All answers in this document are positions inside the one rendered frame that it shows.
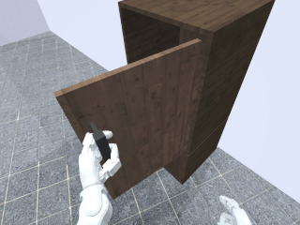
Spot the handle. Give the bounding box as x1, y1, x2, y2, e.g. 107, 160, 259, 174
89, 121, 112, 162

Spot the robot left hand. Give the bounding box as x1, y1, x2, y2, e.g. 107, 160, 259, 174
79, 130, 122, 189

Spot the cupboard door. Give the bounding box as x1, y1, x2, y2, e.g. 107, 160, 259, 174
53, 38, 202, 200

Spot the robot left forearm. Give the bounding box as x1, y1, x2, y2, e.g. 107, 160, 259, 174
77, 184, 113, 225

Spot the robot right hand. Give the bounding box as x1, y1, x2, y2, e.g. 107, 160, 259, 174
217, 195, 252, 225

